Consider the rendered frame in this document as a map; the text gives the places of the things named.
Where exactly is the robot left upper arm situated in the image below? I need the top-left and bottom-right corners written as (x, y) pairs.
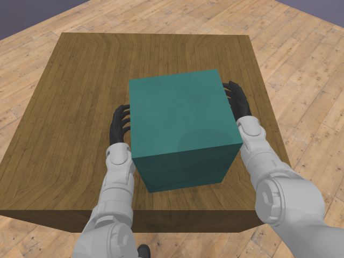
top-left (73, 222), bottom-right (138, 258)

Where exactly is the pedestal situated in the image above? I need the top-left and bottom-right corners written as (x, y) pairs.
top-left (0, 32), bottom-right (291, 233)

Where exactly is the robot left foot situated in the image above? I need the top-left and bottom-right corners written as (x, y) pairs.
top-left (137, 244), bottom-right (151, 258)

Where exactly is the carton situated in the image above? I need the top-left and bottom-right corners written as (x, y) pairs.
top-left (129, 69), bottom-right (243, 193)

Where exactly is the robot right hand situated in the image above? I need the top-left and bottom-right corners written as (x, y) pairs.
top-left (222, 81), bottom-right (252, 122)

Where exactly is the robot left hand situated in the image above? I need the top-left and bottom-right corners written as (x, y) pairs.
top-left (110, 105), bottom-right (131, 146)

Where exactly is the robot left forearm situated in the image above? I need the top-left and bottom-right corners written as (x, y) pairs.
top-left (73, 142), bottom-right (135, 252)

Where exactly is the robot right forearm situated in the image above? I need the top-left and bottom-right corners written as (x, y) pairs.
top-left (236, 116), bottom-right (325, 217)

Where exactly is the robot right upper arm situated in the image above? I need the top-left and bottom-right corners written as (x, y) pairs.
top-left (255, 177), bottom-right (344, 258)

